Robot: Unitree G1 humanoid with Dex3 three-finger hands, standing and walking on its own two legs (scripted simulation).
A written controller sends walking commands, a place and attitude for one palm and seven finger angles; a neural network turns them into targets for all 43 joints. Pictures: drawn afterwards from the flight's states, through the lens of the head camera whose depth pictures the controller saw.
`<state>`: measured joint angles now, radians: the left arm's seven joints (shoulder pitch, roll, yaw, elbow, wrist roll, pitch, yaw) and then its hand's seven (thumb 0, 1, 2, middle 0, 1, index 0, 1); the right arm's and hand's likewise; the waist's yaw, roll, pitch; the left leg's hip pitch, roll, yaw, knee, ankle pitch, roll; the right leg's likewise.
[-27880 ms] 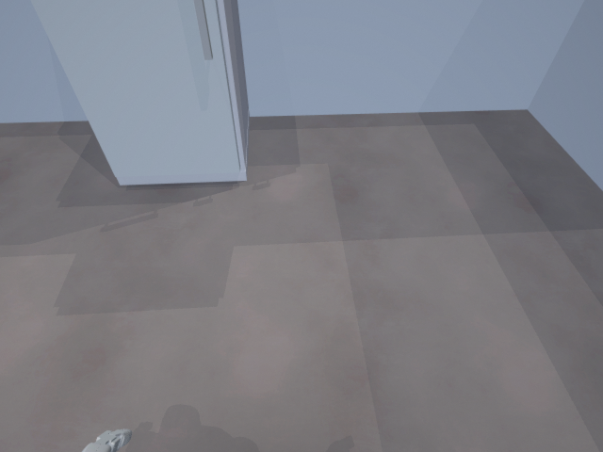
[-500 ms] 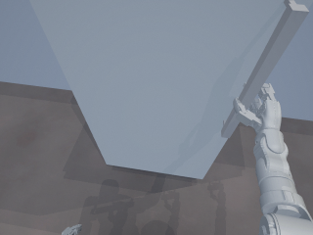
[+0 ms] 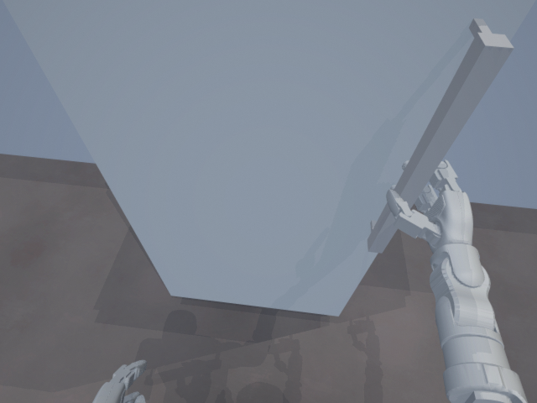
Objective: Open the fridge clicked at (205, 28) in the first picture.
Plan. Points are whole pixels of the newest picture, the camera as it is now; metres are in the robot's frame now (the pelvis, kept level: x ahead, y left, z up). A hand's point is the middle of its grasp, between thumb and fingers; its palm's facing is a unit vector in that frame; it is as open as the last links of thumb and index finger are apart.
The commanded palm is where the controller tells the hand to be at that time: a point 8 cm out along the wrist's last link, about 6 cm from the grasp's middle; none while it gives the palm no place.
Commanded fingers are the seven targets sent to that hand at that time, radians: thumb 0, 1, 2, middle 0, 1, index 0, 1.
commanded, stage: pull the door a little, standing still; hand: right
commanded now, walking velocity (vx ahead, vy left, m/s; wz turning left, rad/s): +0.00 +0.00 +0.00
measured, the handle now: (412, 167) +0.45 -0.16 +0.12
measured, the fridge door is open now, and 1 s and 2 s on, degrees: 0 5 39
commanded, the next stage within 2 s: walk backward, drawing the door open in 0.24 s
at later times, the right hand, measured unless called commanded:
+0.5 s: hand (410, 243) +0.33 -0.15 +0.09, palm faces -0.09 +0.99 -0.14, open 7.3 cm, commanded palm +0.31 -0.21 +0.08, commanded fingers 0.00 -0.90 -0.90 0.45 1.40 0.45 1.40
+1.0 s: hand (400, 231) +0.35 -0.14 +0.09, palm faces +0.10 +0.98 -0.16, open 7.3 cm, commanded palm +0.32 -0.18 +0.08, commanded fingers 0.00 -0.90 -0.90 0.45 1.40 0.45 1.40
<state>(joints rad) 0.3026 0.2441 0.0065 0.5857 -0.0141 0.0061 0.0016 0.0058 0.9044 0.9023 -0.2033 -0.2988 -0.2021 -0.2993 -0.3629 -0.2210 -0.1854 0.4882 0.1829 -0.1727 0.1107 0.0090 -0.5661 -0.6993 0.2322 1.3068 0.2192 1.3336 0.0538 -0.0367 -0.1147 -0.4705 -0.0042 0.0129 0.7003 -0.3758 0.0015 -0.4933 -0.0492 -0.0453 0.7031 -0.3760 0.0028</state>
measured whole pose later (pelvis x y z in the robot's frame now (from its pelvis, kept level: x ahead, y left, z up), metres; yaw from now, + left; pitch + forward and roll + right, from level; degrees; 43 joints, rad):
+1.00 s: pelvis +0.14 -0.01 +0.00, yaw -5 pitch -7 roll +2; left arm 0.22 0.16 -0.03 0.58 0.02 -0.05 0.04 0.01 0.90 0.90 -0.21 -0.30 -0.22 -0.31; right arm 0.42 -0.14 0.07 -0.33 -0.04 -0.07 -0.10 0.02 -0.55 -0.77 0.29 1.33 0.26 1.28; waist 0.08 -0.02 0.08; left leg -0.30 -0.14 0.24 0.65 -0.31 -0.17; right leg -0.39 -0.04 -0.13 0.71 -0.38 -0.01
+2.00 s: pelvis +0.02 +0.34 +0.01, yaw -32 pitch -1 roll -1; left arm 0.29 0.26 0.04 0.62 0.03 -0.15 0.13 0.01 0.90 0.90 -0.20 -0.30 -0.20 -0.30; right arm 0.43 -0.21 -0.23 -0.15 0.03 -0.13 -0.14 -0.04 -0.60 -0.77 0.34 1.25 0.30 1.40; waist 0.03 -0.03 -0.01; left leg -0.40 -0.01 0.27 0.53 -0.19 -0.10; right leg -0.10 -0.01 -0.16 0.48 -0.47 -0.03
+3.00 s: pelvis +0.16 +0.69 +0.02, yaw -76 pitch +1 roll +3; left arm 0.26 0.15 -0.03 0.61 0.02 -0.18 0.07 0.01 0.90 0.90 -0.21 -0.30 -0.21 -0.30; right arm 0.36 -0.35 -0.31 -0.13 0.03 -0.13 -0.12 -0.12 -0.55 -0.76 0.28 1.33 0.32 1.37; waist -0.03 -0.06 0.09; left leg -0.25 0.00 0.04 0.62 -0.41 -0.08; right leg -0.34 -0.10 0.17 0.45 -0.14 0.06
